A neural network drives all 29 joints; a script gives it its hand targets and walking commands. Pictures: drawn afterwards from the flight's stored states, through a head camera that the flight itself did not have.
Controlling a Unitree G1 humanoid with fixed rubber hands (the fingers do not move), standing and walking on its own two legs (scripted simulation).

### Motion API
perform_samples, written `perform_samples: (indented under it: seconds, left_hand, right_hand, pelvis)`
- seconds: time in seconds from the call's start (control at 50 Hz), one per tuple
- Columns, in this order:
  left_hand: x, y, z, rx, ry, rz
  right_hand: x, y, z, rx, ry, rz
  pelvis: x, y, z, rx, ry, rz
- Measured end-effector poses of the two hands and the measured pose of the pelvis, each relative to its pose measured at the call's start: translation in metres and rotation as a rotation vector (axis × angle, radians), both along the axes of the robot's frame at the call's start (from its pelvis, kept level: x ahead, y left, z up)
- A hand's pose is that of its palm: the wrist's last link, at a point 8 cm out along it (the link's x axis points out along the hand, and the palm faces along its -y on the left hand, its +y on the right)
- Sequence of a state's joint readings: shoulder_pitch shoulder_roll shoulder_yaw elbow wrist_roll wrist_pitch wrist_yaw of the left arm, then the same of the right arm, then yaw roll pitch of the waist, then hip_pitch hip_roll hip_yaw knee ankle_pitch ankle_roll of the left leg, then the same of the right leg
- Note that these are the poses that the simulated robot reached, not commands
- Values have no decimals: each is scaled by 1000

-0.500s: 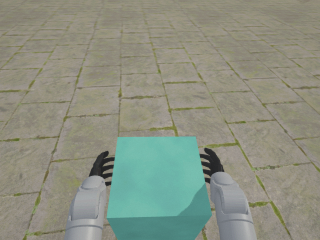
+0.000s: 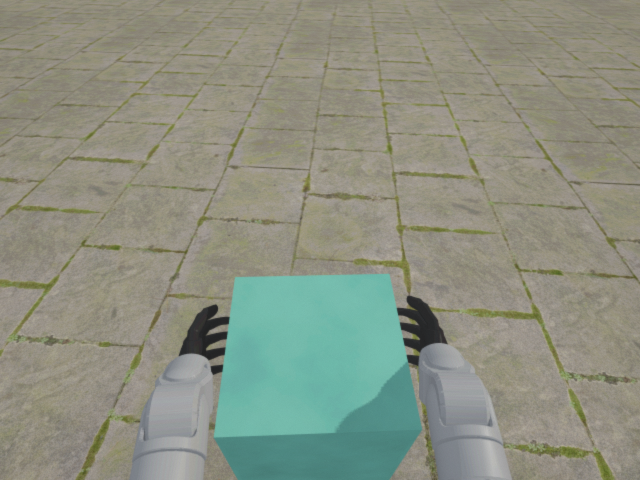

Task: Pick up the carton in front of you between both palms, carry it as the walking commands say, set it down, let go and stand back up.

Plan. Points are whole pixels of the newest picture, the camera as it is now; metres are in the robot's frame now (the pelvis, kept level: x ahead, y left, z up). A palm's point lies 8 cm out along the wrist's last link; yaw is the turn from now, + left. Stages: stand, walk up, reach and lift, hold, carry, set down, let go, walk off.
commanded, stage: hold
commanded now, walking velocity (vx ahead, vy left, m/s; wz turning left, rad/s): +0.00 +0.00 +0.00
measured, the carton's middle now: (314, 385) +0.29 +0.01 -0.05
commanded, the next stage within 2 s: set down in 0.62 s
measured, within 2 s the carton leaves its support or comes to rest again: neither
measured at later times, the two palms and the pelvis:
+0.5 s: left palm (228, 358) +0.28 +0.11 +0.04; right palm (464, 341) +0.30 -0.19 +0.04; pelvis +0.00 -0.05 +0.00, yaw +3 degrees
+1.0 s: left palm (237, 343) +0.33 +0.12 -0.01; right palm (442, 337) +0.34 -0.18 -0.01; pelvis +0.00 -0.02 -0.01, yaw +2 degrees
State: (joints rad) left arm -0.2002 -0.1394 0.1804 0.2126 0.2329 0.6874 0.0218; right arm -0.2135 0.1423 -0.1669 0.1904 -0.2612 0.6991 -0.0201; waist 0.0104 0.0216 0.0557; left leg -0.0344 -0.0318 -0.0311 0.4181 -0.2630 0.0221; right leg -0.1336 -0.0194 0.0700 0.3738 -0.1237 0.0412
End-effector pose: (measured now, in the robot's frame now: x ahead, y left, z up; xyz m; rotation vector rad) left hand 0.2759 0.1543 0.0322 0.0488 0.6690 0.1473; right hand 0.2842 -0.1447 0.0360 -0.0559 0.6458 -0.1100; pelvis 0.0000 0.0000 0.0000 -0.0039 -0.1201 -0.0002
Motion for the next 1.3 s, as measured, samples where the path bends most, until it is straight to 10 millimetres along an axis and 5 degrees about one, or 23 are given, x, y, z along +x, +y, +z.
perform_samples:
  seconds: [0.44, 0.84, 0.98, 1.2, 1.3]
  left_hand:
    - [-1, -43, 12, 18, 6, 33]
    - [27, -32, 2, 4, 36, 24]
    - [53, -38, -34, 1, 62, 1]
    - [69, -46, -152, -6, 60, -28]
    - [79, -45, -190, -30, 16, -14]
  right_hand:
    - [9, -43, 6, 42, 0, 33]
    - [32, -32, -1, 45, 23, -11]
    - [51, -37, -37, 54, 48, -43]
    - [58, -46, -154, 40, 45, -66]
    - [67, -45, -191, 58, 3, -82]
  pelvis:
    - [-4, -53, 1, 6, -8, 57]
    - [5, -34, 0, -5, 26, 50]
    - [1, -20, -9, -5, 126, 37]
    - [-15, -13, -44, 12, 486, 25]
    - [-23, -17, -72, 10, 640, 36]
